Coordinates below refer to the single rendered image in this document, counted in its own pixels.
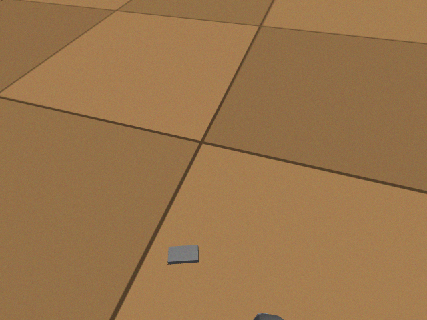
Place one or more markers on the small box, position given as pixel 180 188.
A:
pixel 183 254

